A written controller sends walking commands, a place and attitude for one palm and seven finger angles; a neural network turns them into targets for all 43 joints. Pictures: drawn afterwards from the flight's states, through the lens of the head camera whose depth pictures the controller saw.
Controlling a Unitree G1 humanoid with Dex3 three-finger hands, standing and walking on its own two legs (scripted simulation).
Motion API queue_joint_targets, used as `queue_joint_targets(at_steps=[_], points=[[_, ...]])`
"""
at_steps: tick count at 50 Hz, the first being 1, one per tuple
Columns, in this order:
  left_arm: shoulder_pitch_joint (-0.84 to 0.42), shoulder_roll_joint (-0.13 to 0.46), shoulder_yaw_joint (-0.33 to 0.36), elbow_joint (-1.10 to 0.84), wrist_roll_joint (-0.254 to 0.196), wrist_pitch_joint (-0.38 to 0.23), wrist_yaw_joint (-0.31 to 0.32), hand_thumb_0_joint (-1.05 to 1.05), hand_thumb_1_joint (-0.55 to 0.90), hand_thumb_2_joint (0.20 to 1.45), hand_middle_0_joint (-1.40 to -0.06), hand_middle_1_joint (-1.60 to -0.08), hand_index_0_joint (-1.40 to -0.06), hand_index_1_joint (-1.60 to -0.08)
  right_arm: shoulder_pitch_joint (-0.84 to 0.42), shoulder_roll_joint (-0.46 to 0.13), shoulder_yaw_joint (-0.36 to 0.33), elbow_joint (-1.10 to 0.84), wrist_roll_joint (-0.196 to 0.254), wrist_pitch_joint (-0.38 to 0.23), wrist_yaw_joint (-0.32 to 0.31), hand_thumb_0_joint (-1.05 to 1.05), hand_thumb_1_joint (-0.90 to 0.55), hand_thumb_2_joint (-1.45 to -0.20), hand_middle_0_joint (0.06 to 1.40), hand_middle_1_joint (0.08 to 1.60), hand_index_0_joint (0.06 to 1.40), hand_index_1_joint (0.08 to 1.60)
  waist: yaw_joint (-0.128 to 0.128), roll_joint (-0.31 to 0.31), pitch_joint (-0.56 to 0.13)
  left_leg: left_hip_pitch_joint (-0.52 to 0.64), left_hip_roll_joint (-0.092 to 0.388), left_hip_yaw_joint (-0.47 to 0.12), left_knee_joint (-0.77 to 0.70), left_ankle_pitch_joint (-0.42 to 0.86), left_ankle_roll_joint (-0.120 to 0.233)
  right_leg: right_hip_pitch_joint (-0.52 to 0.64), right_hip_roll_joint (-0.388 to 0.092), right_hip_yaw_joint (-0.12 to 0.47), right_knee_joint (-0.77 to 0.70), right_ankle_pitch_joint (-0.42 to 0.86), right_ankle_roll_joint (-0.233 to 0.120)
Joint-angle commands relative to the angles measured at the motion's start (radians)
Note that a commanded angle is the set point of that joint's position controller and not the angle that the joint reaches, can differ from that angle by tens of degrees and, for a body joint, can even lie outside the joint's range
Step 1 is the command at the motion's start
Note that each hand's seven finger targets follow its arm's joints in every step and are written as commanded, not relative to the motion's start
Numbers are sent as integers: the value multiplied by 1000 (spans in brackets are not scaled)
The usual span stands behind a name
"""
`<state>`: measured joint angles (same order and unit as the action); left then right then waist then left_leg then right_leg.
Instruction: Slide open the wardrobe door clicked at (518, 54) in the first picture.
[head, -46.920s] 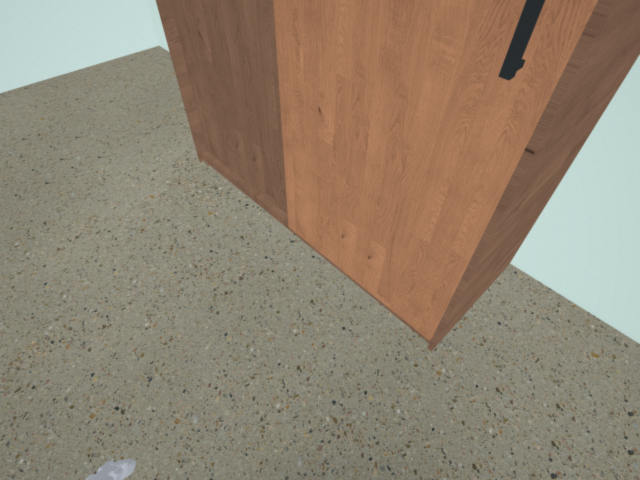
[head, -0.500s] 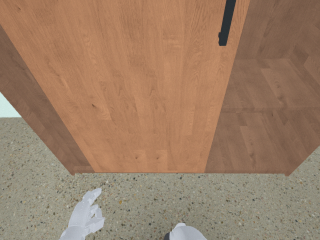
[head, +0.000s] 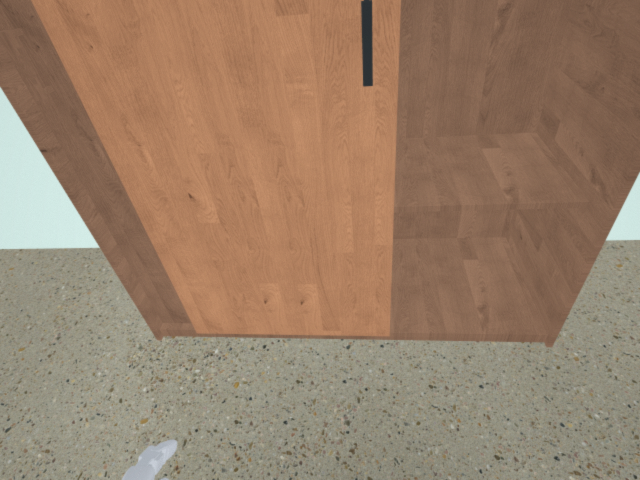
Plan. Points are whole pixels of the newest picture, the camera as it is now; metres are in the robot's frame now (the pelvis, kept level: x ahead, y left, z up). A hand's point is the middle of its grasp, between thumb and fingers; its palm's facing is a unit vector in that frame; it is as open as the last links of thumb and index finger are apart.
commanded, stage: stop stepping back and stand still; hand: right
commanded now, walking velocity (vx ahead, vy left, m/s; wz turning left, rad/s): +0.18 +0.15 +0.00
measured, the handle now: (367, 43) +0.80 -0.08 +0.28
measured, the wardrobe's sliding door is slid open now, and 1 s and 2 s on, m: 0.53 0.53 0.53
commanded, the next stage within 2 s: let the arm hang, fingers relaxed in 0.88 s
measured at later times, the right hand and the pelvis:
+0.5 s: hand out of the picture +0.07 -0.36 +0.20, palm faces +0.59 +0.73 -0.36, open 7.4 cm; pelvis -0.12 -0.06 +0.01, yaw -1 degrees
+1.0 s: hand out of the picture +0.08 -0.34 +0.17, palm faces +0.50 +0.77 -0.41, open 7.5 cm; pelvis -0.11 -0.06 +0.02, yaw -3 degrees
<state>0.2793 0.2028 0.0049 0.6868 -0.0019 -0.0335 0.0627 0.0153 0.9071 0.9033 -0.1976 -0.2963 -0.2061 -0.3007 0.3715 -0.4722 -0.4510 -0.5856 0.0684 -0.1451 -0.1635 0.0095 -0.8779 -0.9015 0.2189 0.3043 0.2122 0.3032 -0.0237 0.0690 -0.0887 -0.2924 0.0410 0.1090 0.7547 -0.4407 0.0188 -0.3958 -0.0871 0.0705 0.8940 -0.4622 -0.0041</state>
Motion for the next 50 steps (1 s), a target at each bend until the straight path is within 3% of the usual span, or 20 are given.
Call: queue_joint_targets(at_steps=[1, 3, 7, 9, 11, 13, 16, 21, 22, 24, 26, 32, 35, 37, 38, 40, 47, 48, 49, 50], points=[[-180, 158, 16, -205, 12, -90, 24, 0, 900, 900, -200, -300, -200, -300, -188, -123, -6, -78, -8, -58, -2, 0, -900, -900, 200, 300, 200, 300, 66, -620, 321, -385, -79, -91, 412, -130, -8, -79, -287, 590, -793, -440, -134], [-186, 134, 33, -196, 12, -102, 4, 0, 900, 900, -200, -300, -200, -300, -16, -145, -76, -44, -12, -87, 8, 0, -900, -900, 200, 300, 200, 300, 24, -245, 212, -157, -60, -60, 343, 5, -16, -177, -220, 386, -764, -347, -134], [-233, 129, 34, -227, 18, -120, -23, 0, 900, 900, -200, -300, -200, -300, 32, -134, -51, -338, -9, -101, 4, 0, -900, -900, 200, 300, 200, 300, 11, -392, 73, 224, -109, 20, 43, -44, 8, -283, -145, 119, -669, -369, -81], [-210, 122, 35, -241, 13, -115, -25, 0, 900, 900, -200, -300, -200, -300, 152, -174, -83, -332, -18, -80, -12, 0, -900, -900, 200, 300, 200, 300, -5, -297, 26, 326, -91, -29, -166, -121, 64, -316, -43, -25, -390, -341, -26], [-210, 82, 43, -232, -5, -102, -17, 0, 900, 900, -200, -300, -200, -300, 128, -215, -132, -309, -19, -72, -20, 0, -900, -900, 200, 300, 200, 300, -1, 154, 53, 170, 289, -701, -566, -440, 266, -402, 83, -130, 266, -89, 16], [-150, 96, 42, -157, 22, -126, 16, 0, 900, 900, -200, -300, -200, -300, 38, -298, -240, -276, -8, -120, -14, 0, -900, -900, 200, 300, 200, 300, 66, -66, 42, 34, 255, -488, -528, -5, 233, -272, 11, -75, 375, 67, 28], [-129, 83, 54, -151, 6, -104, 22, 0, 900, 900, -200, -300, -200, -300, 126, -157, -170, -12, -1, -66, -18, 0, -900, -900, 200, 300, 200, 300, 50, 51, 58, -128, 210, -417, -557, -417, 168, -146, -12, -115, 210, 57, 17], [-131, 109, 29, -155, 3, -127, 50, 0, 900, 900, -200, -300, -200, -300, 2, -88, -53, 79, -4, -67, -20, 0, -900, -900, 200, 300, 200, 300, 57, 6, 58, -183, 123, -205, -350, -270, 108, 234, 41, -207, -323, 13, -29], [-125, 132, 30, -163, 12, -137, 54, 0, 900, 900, -200, -300, -200, -300, -39, -67, -17, 48, -4, -75, -17, 0, -900, -900, 200, 300, 200, 300, 66, -101, 78, -208, 60, -155, -174, -203, 75, 263, 0, -99, -455, -67, -58], [-173, 151, 21, -212, 9, -142, 45, 0, 900, 900, -200, -300, -200, -300, -154, -59, 32, -74, -25, -102, -11, 0, -900, -900, 200, 300, 200, 300, 49, -382, 196, -444, -29, -83, 277, -54, -16, 246, -352, 483, -766, -290, -177], [-191, 146, 37, -190, 7, -139, 25, 0, 900, 900, -200, -300, -200, -300, -105, -114, -14, -68, -43, -119, 5, 0, -900, -900, 200, 300, 200, 300, 21, -217, 180, -338, -3, -115, 357, 61, -20, 103, -308, 356, -783, -304, -170], [-203, 117, 31, -208, 8, -140, -5, 0, 900, 900, -200, -300, -200, -300, 56, -154, -82, -264, -38, -96, -26, 0, -900, -900, 200, 300, 200, 300, 8, -449, 112, 87, -56, 50, 0, 21, -5, -96, -151, -1, -734, -251, -86], [-175, 108, 36, -219, 2, -111, 4, 0, 900, 900, -200, -300, -200, -300, 157, -130, -101, -155, -25, -68, -38, 0, -900, -900, 200, 300, 200, 300, 10, -289, 61, 244, -86, 65, -269, -21, 15, -104, -97, -58, -534, -237, -46], [-156, 86, 41, -221, -4, -93, 7, 0, 900, 900, -200, -300, -200, -300, 152, -161, -129, -95, -23, -55, -42, 0, -900, -900, 200, 300, 200, 300, 15, 84, 48, 283, 183, -421, -479, -109, 151, -258, 15, -147, -73, -71, -13], [-171, 98, 40, -218, -12, -101, 14, 0, 900, 900, -200, -300, -200, -300, 99, -163, -120, -88, -11, -55, -44, 0, -900, -900, 200, 300, 200, 300, 17, 159, 84, 254, 330, -602, -538, 99, 211, -311, 50, -126, 110, -43, 5], [-152, 89, 33, -172, -6, -124, 3, 0, 900, 900, -200, -300, -200, -300, 62, -143, -127, -40, -9, -78, -49, 0, -900, -900, 200, 300, 200, 300, 26, 50, -38, 324, 325, -484, -432, 477, 210, -257, 24, -69, 142, -13, 14], [-200, 116, 29, -174, 0, -121, 25, 0, 900, 900, -200, -300, -200, -300, 14, -81, -30, -59, -14, -80, -28, 0, -900, -900, 200, 300, 200, 300, 31, 33, 68, -23, 140, -154, -357, 85, 50, 215, 44, -135, -379, 198, -12], [-207, 130, 35, -183, 1, -125, 29, 0, 900, 900, -200, -300, -200, -300, 5, -84, -27, -99, -17, -85, -26, 0, -900, -900, 200, 300, 200, 300, 27, -48, 94, -58, 109, -154, -318, 43, 27, 211, -12, -43, -446, 148, -39], [-142, 286, 98, 51, 27, -173, -78, 0, 900, 900, -200, -300, -200, -300, 36, 101, 345, 705, -117, 39, 108, 0, -900, -900, 200, 300, 200, 300, 112, -205, 99, -307, 64, -36, 35, 38, -19, 222, -159, 161, -387, 352, -100], [-81, 313, 90, 12, 18, -54, -88, 0, 900, 900, -200, -300, -200, -300, -6, 107, 311, 714, -110, 132, 139, 0, -900, -900, 200, 300, 200, 300, 82, -276, 121, -248, -11, -89, 210, -152, -44, 34, -242, 301, -539, 336, -201]])
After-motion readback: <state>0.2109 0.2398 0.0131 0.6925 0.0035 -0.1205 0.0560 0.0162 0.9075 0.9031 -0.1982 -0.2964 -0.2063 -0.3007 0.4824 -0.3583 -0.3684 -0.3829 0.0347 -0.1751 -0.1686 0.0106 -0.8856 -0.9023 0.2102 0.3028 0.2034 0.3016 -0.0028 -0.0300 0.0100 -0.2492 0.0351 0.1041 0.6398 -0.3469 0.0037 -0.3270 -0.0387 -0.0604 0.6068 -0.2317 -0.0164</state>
